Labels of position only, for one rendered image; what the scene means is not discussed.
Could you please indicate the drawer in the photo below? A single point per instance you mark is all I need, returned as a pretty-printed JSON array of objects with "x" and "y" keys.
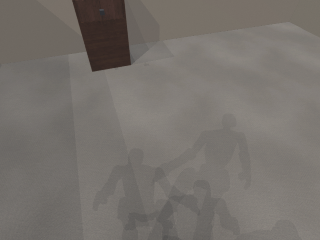
[{"x": 89, "y": 10}]

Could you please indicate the cabinet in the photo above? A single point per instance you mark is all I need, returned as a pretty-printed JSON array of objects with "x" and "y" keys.
[{"x": 106, "y": 41}]

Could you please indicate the handle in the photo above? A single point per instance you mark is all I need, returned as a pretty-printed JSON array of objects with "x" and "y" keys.
[{"x": 102, "y": 12}]

